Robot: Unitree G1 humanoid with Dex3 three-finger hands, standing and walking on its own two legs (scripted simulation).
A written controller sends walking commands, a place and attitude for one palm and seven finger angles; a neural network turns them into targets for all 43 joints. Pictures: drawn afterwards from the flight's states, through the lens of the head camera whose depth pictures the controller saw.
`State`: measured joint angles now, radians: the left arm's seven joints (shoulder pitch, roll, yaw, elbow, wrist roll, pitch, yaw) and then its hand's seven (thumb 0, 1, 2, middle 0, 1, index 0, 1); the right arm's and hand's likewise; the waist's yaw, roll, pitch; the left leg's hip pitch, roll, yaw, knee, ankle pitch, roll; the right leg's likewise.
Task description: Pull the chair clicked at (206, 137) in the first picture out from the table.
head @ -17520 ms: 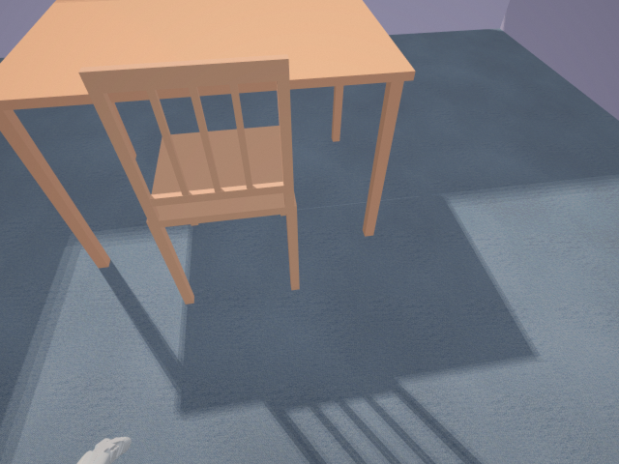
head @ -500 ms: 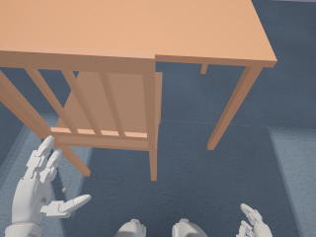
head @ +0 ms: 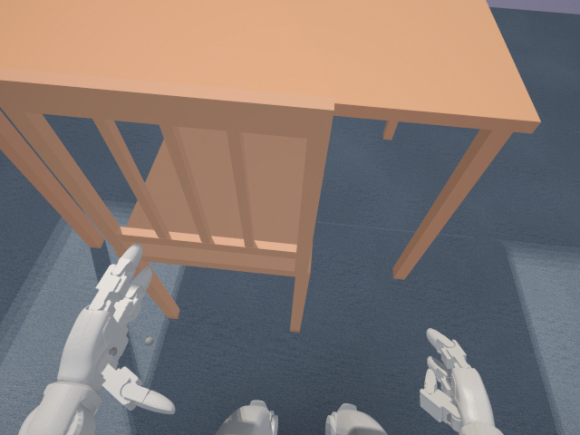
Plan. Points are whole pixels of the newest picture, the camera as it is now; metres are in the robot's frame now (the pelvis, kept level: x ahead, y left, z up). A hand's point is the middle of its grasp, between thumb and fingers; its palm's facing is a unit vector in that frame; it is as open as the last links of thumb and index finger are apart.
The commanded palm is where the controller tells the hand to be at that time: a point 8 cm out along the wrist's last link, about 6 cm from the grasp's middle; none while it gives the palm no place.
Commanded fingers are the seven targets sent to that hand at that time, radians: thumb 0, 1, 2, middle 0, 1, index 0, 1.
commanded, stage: raise the hand toward the chair's back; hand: left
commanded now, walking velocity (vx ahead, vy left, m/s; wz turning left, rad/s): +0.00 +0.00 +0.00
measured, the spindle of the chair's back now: (190, 192) +0.47 +0.20 +0.00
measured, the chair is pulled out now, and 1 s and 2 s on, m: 0.00 0.00 0.00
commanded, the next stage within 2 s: aim the fingers beside a spindle in 0.64 s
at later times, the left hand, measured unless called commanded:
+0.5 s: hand (118, 316) +0.25 +0.23 +0.04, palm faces +0.00 -1.00 -0.05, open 16.9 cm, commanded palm +0.22 +0.28 +0.04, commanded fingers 0.00 -0.50 0.30 -0.06 -0.08 -0.06 -0.08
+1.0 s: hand (157, 317) +0.25 +0.19 +0.03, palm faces -0.08 -1.00 -0.02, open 17.0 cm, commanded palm +0.24 +0.25 +0.03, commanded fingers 0.00 -0.50 0.30 -0.06 -0.08 -0.06 -0.08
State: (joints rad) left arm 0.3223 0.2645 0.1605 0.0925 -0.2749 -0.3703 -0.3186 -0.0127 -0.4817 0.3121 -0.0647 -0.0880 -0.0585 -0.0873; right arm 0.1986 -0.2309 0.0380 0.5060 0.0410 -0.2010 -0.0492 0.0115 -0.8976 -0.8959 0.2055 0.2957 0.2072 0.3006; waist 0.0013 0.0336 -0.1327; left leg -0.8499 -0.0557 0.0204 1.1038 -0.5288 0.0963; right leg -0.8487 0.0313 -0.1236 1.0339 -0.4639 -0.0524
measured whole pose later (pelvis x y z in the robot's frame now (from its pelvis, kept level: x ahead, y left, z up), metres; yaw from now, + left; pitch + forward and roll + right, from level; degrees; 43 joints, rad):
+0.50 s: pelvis +0.00 +0.02 +0.00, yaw +0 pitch +16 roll -4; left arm 0.28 0.28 0.23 0.10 -0.29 -0.42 -0.29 -0.01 -0.50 0.30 -0.06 -0.09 -0.06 -0.08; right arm 0.25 -0.27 0.01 0.54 0.03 -0.18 -0.03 0.01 -0.90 -0.90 0.20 0.30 0.21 0.30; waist -0.02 0.03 -0.14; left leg -0.86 -0.07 0.03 1.10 -0.53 0.11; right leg -0.85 0.02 -0.11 1.02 -0.45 -0.02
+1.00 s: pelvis +0.00 +0.01 +0.00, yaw +0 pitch +17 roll -4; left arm 0.24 0.25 0.14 0.09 -0.26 -0.40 -0.28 -0.02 -0.50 0.30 -0.06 -0.08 -0.05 -0.08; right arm 0.23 -0.26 0.02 0.54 0.03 -0.19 -0.03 0.01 -0.90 -0.90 0.21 0.30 0.21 0.30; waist -0.02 0.03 -0.14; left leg -0.88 -0.06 0.02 1.12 -0.53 0.10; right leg -0.88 0.03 -0.12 1.04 -0.46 -0.04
